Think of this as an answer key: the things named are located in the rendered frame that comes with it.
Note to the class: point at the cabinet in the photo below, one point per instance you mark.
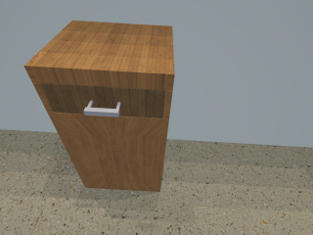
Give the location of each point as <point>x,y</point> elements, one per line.
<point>119,153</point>

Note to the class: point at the drawer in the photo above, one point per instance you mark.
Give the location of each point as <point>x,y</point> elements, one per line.
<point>134,102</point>

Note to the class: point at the handle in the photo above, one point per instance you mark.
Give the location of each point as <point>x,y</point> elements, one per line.
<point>102,112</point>

